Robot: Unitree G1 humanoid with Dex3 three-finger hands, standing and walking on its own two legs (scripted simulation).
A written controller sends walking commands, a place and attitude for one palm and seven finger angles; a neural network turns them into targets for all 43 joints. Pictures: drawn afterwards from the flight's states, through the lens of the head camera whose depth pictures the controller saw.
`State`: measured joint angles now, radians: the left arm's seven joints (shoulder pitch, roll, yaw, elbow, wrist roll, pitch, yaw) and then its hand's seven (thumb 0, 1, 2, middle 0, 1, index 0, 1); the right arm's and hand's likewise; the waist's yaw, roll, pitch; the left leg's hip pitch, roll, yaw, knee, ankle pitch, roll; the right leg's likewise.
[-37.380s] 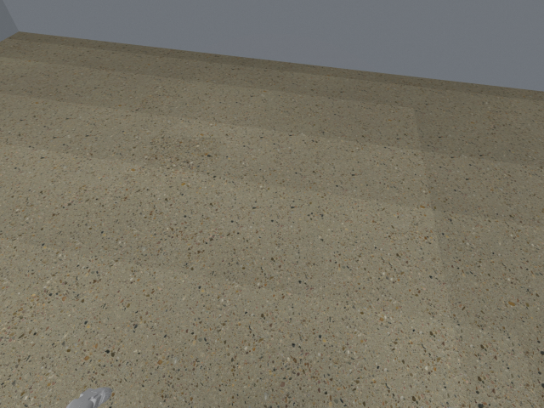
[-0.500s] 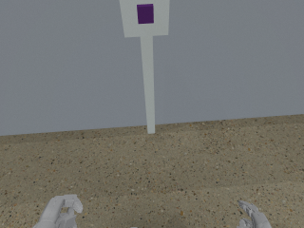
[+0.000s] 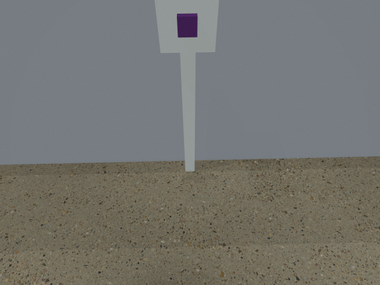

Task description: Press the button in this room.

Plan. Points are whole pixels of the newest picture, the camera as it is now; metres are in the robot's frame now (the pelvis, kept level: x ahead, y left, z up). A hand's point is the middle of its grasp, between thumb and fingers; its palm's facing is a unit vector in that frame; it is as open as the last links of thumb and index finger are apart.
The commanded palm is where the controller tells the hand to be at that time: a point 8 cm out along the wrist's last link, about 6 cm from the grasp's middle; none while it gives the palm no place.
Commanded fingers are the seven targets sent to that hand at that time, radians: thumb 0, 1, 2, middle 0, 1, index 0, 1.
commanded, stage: let the arm hang, fingers relaxed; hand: left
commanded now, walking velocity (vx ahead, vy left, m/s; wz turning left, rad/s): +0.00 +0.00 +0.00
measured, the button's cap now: (187, 25) +0.85 +0.06 +0.16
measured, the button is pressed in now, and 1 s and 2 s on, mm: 0 0 0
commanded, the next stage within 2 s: stand and wait in 0.40 s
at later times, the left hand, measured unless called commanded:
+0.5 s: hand out of the picture +0.13 +0.21 -0.15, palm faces -0.05 -0.95 -0.31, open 7.4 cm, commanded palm none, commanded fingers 0.00 0.90 0.90 -0.20 -0.30 -0.20 -0.30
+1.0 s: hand out of the picture +0.12 +0.22 -0.15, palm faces -0.05 -0.94 -0.35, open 7.4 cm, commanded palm none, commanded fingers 0.00 0.90 0.90 -0.20 -0.30 -0.20 -0.30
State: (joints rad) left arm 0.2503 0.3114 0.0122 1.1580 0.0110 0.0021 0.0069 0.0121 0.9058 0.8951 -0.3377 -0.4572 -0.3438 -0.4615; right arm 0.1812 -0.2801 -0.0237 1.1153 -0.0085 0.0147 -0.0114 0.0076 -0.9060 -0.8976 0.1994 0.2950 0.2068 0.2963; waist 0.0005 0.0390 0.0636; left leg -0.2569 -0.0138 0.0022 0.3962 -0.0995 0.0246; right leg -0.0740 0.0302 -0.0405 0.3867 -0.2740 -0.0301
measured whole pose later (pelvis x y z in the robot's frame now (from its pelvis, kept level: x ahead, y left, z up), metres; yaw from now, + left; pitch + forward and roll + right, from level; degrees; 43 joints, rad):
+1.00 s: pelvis +0.05 -0.02 +0.00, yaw -2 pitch -2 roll +1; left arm 0.13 0.31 0.01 1.13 0.01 -0.01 0.01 0.01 0.90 0.90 -0.20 -0.30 -0.21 -0.30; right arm 0.09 -0.32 -0.01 1.13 0.00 0.00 -0.02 0.01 -0.91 -0.90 0.20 0.30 0.21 0.30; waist 0.00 0.02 0.07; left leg -0.16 0.00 0.04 0.34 -0.15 0.00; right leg 0.03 0.04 0.00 0.28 -0.28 -0.05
